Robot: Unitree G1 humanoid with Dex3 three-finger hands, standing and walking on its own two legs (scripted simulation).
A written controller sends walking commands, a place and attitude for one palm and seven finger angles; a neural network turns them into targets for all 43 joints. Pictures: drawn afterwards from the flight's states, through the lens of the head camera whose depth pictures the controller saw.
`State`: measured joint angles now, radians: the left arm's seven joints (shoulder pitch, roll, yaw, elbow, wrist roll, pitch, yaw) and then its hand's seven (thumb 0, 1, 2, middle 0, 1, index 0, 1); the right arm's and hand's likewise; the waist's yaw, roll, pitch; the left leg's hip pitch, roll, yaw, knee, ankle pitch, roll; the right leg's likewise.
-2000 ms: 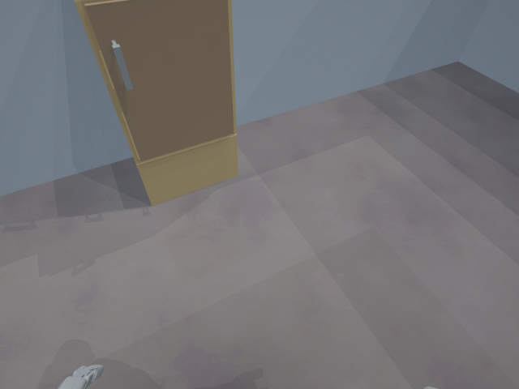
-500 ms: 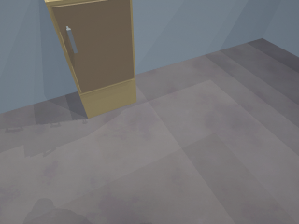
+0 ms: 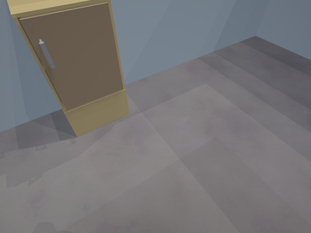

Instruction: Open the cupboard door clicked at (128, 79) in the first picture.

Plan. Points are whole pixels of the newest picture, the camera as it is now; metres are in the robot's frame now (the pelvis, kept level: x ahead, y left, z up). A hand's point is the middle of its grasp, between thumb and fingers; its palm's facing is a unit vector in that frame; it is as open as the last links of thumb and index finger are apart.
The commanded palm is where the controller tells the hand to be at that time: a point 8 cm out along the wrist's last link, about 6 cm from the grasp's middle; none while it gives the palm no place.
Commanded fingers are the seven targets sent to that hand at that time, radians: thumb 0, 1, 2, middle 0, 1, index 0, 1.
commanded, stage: walk to a spot facing it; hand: left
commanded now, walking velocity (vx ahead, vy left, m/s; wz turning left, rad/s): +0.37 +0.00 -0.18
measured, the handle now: (46, 54) +0.92 +0.62 -0.02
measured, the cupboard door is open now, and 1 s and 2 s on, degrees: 0 0 0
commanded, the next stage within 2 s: turn to face it in 0.74 s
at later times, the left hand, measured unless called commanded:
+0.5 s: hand out of the picture +0.14 +0.21 -0.18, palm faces -0.01 -0.99 -0.16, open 7.4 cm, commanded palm none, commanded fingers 0.00 0.90 0.90 -0.20 -0.30 -0.20 -0.30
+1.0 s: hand (134, 131) +0.54 +0.13 -0.16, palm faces -0.36 -0.91 -0.21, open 7.4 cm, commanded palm none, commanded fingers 0.00 0.90 0.90 -0.20 -0.30 -0.20 -0.30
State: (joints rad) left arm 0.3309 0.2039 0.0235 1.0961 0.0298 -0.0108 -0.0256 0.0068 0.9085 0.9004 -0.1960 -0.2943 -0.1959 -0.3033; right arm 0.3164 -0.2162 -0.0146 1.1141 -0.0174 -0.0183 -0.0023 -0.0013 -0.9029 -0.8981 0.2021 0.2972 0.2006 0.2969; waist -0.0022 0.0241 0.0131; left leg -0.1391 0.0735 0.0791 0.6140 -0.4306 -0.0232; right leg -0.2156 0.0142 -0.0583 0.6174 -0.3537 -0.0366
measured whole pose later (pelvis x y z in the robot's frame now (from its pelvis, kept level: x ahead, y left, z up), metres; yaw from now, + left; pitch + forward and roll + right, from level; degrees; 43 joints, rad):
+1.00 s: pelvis +0.37 +0.00 -0.01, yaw -19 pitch +0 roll +0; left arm 0.10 0.16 0.05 0.95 0.04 -0.01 0.00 0.00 0.91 0.90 -0.19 -0.29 -0.19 -0.30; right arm 0.40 -0.13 -0.03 1.10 -0.02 -0.03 -0.02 0.00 -0.91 -0.90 0.20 0.30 0.20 0.30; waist -0.06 0.01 0.09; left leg -0.13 0.12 0.33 0.68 -0.48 0.00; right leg -0.40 -0.05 -0.14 0.63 -0.22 -0.04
